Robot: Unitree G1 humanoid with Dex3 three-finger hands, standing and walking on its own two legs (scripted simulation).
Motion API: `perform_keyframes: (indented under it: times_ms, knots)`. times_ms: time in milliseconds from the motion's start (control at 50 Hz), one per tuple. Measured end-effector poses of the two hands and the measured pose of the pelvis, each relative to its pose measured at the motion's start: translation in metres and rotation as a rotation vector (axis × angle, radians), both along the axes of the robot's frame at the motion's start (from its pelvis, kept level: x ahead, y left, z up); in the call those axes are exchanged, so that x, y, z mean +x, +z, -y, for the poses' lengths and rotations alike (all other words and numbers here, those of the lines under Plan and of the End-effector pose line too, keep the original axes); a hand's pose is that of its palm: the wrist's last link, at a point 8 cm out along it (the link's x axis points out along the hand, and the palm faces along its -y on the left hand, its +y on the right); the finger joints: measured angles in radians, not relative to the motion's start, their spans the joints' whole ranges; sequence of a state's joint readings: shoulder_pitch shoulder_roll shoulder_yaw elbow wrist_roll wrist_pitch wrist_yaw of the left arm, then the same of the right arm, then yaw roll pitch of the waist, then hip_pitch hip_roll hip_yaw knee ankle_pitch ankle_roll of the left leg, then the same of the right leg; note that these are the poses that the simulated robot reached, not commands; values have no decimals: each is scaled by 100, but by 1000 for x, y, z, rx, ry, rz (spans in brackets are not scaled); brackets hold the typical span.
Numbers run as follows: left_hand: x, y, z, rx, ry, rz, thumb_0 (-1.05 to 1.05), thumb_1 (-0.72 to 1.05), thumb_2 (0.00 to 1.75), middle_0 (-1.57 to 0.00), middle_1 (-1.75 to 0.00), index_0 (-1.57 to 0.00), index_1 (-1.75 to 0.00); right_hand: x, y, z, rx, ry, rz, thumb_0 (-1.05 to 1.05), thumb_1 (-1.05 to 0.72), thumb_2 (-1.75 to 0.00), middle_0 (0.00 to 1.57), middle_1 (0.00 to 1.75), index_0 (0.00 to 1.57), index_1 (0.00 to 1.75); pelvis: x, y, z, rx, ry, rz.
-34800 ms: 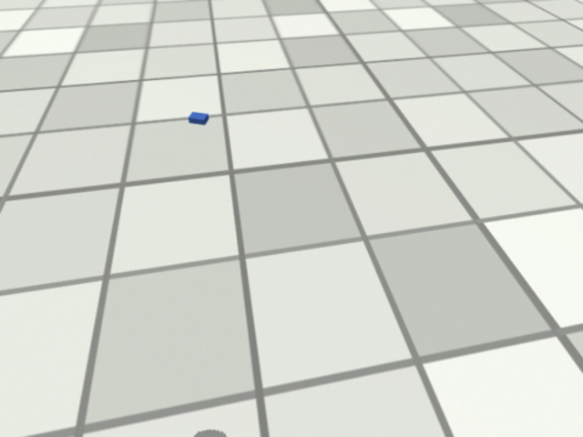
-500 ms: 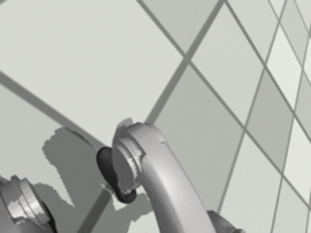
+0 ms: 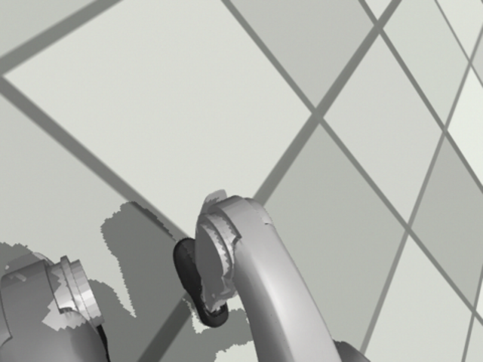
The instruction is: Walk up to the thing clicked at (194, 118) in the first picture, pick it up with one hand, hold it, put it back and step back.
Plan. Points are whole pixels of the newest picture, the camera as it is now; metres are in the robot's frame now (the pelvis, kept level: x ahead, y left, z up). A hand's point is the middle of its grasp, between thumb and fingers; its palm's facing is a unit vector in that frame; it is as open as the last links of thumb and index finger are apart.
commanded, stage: withdraw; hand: left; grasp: from above
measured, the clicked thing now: out of the picture +0.47 +0.33 -0.31
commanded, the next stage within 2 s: home in 0.52 s
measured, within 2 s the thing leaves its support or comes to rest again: neither
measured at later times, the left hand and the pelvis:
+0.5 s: hand out of the picture +0.44 +0.32 -0.11, palm faces -0.49 -0.11 -0.87, open 13.1 cm; pelvis -0.01 -0.01 +0.04, yaw +8 degrees
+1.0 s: hand out of the picture +0.49 +0.33 -0.12, palm faces -0.30 -0.35 -0.89, open 10.2 cm; pelvis +0.01 +0.00 +0.03, yaw +6 degrees
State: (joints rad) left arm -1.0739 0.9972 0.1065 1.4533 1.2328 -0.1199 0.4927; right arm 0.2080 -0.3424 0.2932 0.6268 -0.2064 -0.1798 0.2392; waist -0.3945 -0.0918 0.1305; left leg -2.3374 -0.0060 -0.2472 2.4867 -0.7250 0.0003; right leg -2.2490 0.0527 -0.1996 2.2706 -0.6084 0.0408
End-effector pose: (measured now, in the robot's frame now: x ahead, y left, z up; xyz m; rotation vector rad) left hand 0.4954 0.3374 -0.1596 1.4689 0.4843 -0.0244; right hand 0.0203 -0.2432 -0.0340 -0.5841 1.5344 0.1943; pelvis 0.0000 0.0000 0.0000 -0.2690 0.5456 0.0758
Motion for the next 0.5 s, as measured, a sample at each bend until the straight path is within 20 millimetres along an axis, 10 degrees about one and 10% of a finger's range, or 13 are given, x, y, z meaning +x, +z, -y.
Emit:
perform_keyframes:
  times_ms: [280,500]
  knots:
    - [-28,116,1,13,2,-106,0,-42,94,-18,-89,-16,-91,66,-4,18,38,-59,184,0,-90,-90,20,30,20,30,-4,37,3,69,58,-55]
    - [-44,109,18,-17,-73,-190,0,-34,89,-24,-84,-22,-86,67,-5,36,-46,-39,224,0,-89,-89,20,30,20,30,-14,36,12,107,72,-33]
